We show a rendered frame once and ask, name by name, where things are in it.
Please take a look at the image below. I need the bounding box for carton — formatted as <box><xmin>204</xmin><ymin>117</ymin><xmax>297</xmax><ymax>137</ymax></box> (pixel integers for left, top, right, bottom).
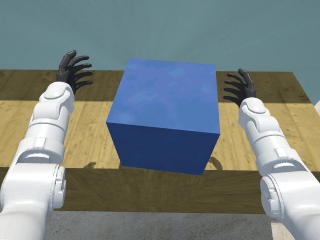
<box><xmin>106</xmin><ymin>58</ymin><xmax>221</xmax><ymax>176</ymax></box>

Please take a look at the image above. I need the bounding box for pedestal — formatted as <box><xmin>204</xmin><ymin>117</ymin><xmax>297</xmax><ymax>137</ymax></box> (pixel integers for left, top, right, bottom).
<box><xmin>0</xmin><ymin>69</ymin><xmax>320</xmax><ymax>214</ymax></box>

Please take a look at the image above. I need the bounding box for left robot upper arm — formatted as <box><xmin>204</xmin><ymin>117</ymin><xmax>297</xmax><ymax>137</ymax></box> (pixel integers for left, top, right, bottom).
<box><xmin>0</xmin><ymin>163</ymin><xmax>66</xmax><ymax>240</ymax></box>

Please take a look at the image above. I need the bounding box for robot left forearm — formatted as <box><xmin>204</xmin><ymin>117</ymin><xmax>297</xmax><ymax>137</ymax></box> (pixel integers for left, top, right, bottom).
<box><xmin>0</xmin><ymin>81</ymin><xmax>75</xmax><ymax>209</ymax></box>

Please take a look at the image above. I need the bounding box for right robot upper arm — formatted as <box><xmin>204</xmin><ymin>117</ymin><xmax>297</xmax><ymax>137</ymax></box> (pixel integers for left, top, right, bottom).
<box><xmin>260</xmin><ymin>170</ymin><xmax>320</xmax><ymax>240</ymax></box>

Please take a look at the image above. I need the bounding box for robot right hand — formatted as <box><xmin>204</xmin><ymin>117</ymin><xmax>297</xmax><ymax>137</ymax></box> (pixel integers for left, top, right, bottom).
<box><xmin>223</xmin><ymin>68</ymin><xmax>256</xmax><ymax>109</ymax></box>

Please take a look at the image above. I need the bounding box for robot left hand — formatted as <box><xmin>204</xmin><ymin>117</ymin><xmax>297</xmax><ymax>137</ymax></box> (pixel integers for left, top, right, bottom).
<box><xmin>56</xmin><ymin>50</ymin><xmax>93</xmax><ymax>95</ymax></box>

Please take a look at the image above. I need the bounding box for robot right forearm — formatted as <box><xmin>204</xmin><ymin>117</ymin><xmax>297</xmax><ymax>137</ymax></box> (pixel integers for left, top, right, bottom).
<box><xmin>238</xmin><ymin>97</ymin><xmax>320</xmax><ymax>187</ymax></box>

